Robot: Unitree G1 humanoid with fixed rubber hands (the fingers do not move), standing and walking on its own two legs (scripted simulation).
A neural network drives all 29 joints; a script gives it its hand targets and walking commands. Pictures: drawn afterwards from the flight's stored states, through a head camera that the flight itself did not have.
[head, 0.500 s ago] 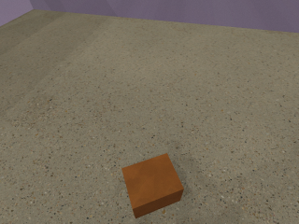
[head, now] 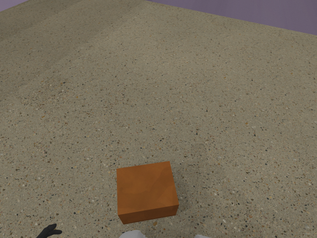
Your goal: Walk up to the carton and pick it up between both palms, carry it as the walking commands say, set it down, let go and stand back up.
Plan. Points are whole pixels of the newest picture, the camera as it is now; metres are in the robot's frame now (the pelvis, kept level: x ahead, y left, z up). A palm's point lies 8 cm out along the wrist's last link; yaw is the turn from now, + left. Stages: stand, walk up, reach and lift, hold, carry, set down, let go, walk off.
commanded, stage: walk up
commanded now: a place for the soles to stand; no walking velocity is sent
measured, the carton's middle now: (146, 192) +0.44 +0.09 -0.64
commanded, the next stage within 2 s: stand in 1.86 s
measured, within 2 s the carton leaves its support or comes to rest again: neither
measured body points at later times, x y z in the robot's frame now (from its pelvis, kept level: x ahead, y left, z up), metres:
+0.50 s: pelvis +0.00 -0.02 +0.01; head +0.03 -0.05 +0.46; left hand +0.04 +0.35 -0.05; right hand +0.16 -0.32 -0.11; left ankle -0.01 +0.12 -0.65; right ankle +0.04 -0.12 -0.71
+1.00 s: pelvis +0.01 +0.02 +0.01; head +0.02 +0.03 +0.46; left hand +0.01 +0.34 -0.11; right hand +0.20 -0.26 -0.09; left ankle +0.00 +0.16 -0.71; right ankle +0.04 -0.12 -0.71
